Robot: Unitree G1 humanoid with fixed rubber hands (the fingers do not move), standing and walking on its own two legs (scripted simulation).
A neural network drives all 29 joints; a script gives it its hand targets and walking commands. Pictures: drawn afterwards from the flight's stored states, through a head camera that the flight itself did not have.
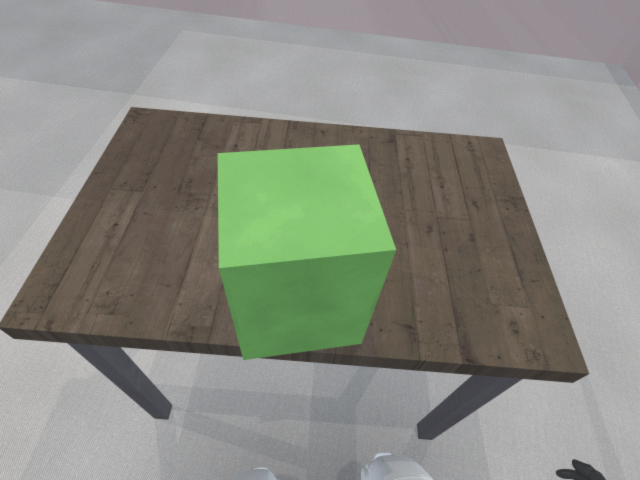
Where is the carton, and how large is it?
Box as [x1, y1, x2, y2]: [218, 144, 395, 359]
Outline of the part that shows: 358,144 218,153 219,270 243,359 356,344 361,342 393,257 395,247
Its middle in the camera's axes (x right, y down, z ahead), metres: -0.03 +0.03 +0.52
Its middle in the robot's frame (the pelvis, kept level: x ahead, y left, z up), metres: +0.38 +0.05 +0.04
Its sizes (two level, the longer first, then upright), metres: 0.173 0.163 0.239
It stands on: a table, 0.68 m high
